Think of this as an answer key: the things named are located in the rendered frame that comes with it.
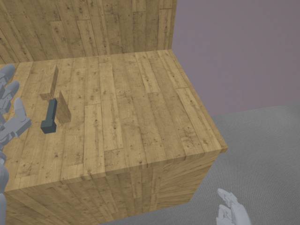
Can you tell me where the counter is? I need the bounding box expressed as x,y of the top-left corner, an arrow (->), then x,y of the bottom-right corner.
0,0 -> 228,225

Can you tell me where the robot left hand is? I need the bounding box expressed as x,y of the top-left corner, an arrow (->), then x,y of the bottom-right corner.
0,64 -> 31,152

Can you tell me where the tap lever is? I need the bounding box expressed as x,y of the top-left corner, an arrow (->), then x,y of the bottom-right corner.
40,98 -> 57,134

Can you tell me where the robot right hand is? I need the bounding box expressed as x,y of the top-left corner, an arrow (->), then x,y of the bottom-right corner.
216,188 -> 253,225

